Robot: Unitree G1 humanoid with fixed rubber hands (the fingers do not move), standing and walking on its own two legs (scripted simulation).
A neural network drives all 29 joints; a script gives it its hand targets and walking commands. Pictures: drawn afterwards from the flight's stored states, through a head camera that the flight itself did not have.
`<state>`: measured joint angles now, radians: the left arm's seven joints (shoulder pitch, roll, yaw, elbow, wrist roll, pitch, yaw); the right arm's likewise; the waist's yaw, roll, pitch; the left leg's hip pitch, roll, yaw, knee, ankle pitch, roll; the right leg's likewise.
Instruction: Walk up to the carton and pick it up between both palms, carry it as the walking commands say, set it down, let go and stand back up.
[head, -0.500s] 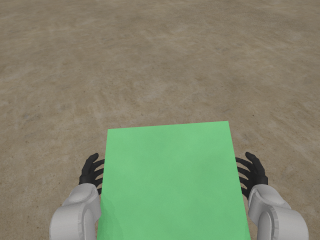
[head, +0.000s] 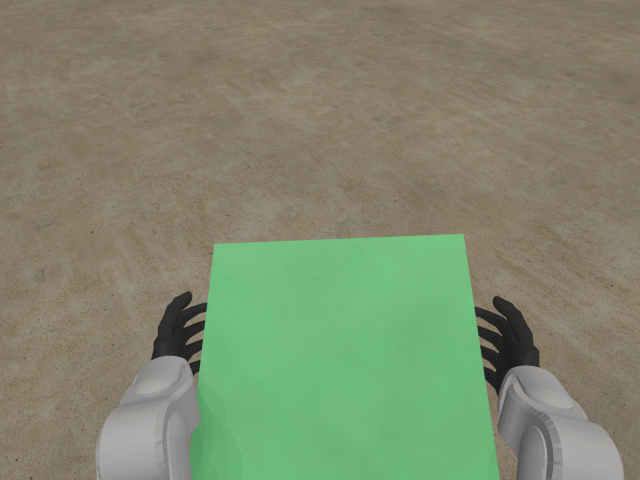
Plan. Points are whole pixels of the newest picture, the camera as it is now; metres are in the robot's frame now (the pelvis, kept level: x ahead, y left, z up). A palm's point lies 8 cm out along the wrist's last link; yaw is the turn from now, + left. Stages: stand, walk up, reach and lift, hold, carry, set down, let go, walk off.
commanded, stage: carry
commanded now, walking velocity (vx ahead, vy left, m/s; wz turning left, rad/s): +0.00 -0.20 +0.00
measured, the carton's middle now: (343, 377) +0.26 -0.01 +0.02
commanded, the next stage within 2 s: none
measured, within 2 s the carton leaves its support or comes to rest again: neither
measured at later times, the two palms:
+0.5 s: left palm (248, 341) +0.28 +0.10 +0.08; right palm (541, 333) +0.29 -0.25 +0.07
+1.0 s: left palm (350, 354) +0.25 -0.02 +0.09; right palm out of the picture +0.25 -0.37 +0.10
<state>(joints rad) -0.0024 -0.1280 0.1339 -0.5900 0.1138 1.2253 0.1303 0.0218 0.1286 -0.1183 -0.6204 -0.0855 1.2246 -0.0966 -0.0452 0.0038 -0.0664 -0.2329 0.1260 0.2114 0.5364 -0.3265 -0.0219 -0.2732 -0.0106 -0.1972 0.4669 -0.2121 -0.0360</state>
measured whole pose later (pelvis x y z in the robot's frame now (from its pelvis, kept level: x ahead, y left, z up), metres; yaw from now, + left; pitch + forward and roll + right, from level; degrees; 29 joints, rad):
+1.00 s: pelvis +0.02 -0.20 -0.01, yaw +1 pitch +2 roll -3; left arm -0.01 -0.13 0.13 -0.61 0.10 1.23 0.12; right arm 0.02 0.13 -0.12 -0.64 -0.10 1.23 -0.09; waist -0.01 0.04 -0.05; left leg -0.41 0.27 0.12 0.63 -0.22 -0.10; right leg -0.31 -0.05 -0.12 0.54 -0.27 0.05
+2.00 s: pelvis -0.09 -0.50 +0.00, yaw +4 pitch +1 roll -1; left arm 0.02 -0.13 0.14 -0.57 0.11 1.26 0.13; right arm 0.03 0.13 -0.13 -0.52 -0.09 1.22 -0.07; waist 0.01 -0.03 -0.09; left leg -0.30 0.09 0.19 0.57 -0.29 0.03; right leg -0.51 0.04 -0.09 0.91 -0.39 0.02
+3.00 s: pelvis -0.18 -0.83 -0.01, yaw +3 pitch +1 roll +0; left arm 0.00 -0.13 0.13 -0.54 0.11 1.24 0.12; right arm 0.01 0.13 -0.15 -0.56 -0.09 1.26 -0.09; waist -0.03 0.04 -0.04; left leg -0.54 0.13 0.07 1.04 -0.51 -0.07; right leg -0.36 -0.04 -0.09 0.63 -0.29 -0.01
